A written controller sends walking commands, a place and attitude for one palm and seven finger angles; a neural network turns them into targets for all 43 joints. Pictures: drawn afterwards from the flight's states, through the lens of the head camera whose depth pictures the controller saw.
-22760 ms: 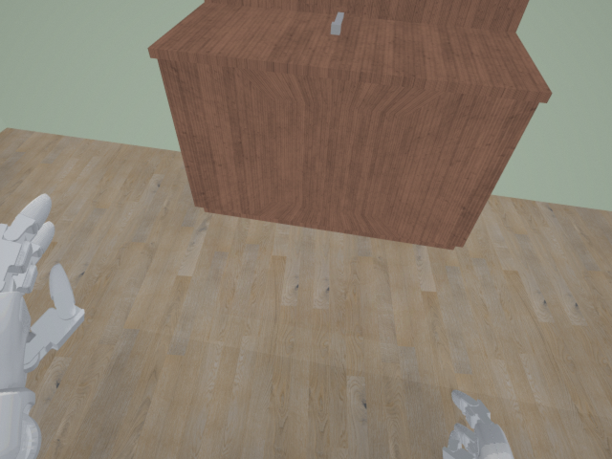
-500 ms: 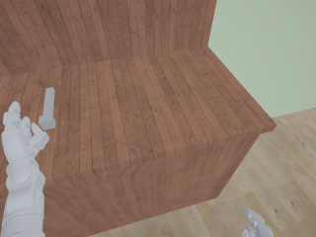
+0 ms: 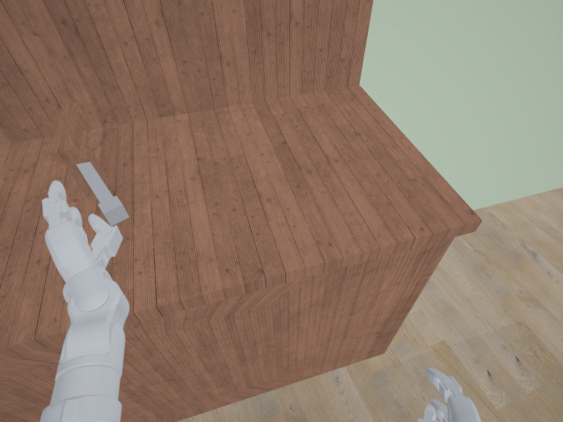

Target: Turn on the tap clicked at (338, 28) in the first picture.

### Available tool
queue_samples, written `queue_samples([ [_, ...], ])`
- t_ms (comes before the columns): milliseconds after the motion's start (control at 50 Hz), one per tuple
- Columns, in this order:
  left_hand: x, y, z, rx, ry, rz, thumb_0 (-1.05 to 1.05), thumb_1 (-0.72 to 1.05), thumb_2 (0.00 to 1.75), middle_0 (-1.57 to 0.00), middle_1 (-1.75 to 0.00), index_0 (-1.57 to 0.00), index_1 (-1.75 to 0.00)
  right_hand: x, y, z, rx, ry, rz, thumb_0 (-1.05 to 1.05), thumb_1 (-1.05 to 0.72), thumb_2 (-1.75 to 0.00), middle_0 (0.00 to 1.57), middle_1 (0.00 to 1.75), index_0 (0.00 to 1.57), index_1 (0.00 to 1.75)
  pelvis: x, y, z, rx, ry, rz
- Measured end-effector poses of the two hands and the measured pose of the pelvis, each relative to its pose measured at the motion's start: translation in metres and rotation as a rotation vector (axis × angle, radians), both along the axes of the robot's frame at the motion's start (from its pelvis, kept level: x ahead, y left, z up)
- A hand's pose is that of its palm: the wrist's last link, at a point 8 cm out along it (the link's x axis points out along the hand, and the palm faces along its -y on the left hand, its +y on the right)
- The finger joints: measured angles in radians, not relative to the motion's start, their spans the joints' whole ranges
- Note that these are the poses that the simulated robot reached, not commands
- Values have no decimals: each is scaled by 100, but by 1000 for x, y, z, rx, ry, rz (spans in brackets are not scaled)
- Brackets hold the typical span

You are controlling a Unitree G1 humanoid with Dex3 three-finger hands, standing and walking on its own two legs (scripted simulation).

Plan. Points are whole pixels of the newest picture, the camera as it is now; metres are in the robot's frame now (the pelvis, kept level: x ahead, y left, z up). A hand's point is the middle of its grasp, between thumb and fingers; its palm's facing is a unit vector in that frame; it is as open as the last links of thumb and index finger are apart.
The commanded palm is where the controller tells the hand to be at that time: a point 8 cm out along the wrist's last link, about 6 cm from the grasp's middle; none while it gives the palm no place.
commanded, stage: push the lever round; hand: left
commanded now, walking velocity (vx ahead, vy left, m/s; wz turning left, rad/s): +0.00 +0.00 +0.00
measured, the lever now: (113, 210) +0.38 +0.28 +0.10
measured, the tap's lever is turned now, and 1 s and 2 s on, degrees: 23 44 72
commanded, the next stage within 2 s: none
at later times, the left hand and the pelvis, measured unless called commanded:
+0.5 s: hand (136, 222) +0.36 +0.24 +0.10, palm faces +0.72 -0.70 -0.04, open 7.7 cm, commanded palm +0.32 +0.25 +0.10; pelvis +0.01 +0.00 +0.00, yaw +0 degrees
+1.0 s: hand (158, 207) +0.39 +0.21 +0.10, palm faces +0.78 -0.62 -0.05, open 7.7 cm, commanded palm +0.35 +0.22 +0.10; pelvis +0.00 +0.00 +0.00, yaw +0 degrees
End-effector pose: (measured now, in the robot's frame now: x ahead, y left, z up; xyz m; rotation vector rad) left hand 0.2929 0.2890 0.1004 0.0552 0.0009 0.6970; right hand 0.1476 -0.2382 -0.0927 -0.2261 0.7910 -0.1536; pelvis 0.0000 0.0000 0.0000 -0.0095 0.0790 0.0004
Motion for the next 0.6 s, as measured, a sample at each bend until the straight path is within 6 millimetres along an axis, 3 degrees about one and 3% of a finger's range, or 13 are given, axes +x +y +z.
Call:
queue_samples([
  [600,20,-34,1,-31,29,118,1,93,91,-16,-15,-15,-15,13,9,1,3,48,8,2,-90,-90,20,30,20,30,6,4,1,-2,-3,4],
])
